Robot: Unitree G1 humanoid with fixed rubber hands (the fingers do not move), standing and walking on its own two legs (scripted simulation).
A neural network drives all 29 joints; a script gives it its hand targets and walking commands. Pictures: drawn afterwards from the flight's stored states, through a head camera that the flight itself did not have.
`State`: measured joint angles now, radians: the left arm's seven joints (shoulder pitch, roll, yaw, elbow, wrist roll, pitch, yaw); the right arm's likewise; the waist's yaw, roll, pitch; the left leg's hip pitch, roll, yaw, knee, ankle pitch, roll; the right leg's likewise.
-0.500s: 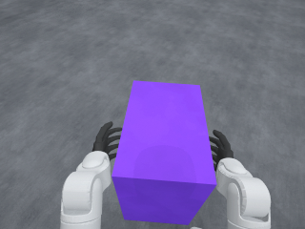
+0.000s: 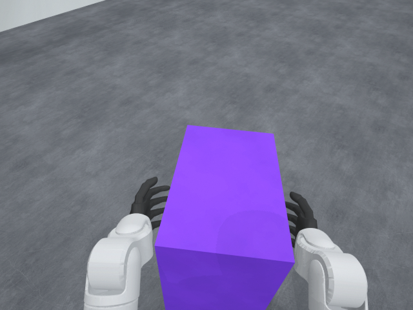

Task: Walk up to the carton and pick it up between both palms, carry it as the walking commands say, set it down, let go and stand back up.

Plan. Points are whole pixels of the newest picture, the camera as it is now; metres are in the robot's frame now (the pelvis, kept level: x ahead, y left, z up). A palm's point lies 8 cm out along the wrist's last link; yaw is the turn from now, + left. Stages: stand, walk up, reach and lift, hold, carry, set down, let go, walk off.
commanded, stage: carry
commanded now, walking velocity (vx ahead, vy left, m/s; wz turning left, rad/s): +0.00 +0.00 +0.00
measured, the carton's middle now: (220, 223) +0.30 -0.02 +0.00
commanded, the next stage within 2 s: none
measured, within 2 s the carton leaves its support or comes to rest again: neither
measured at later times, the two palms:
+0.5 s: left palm (129, 279) +0.16 +0.12 +0.09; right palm (316, 285) +0.16 -0.15 +0.07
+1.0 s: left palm (158, 293) +0.14 +0.08 +0.09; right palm (355, 307) +0.13 -0.20 +0.07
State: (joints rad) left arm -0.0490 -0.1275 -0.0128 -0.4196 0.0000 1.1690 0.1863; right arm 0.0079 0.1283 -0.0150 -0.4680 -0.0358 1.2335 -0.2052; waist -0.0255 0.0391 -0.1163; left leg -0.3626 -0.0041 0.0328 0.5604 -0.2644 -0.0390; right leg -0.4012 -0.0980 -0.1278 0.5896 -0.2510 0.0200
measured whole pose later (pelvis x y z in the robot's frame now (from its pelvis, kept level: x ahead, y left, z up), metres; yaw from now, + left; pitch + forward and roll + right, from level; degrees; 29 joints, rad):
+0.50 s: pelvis -0.08 -0.01 +0.00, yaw +0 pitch +2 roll +2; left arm -0.05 -0.13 0.02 -0.36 0.01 1.19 0.18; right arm -0.04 0.13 -0.01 -0.38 -0.05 1.27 -0.19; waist 0.03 0.03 -0.12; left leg -0.41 -0.03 0.07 0.73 -0.36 -0.03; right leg -0.47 -0.07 -0.06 0.54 -0.12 -0.01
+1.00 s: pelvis -0.12 -0.05 +0.00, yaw -1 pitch +2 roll +2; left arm -0.09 -0.13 0.03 -0.35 0.02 1.16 0.17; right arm -0.07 0.13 -0.01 -0.38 -0.06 1.24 -0.19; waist 0.00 0.03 -0.07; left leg -0.34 0.00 0.04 0.57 -0.27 -0.01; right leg -0.46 -0.03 -0.13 0.47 -0.05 -0.07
